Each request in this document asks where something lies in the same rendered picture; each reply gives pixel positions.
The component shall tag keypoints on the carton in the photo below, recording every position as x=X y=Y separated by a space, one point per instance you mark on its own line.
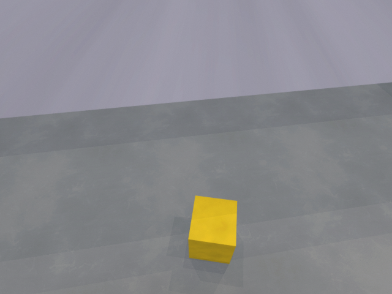
x=212 y=234

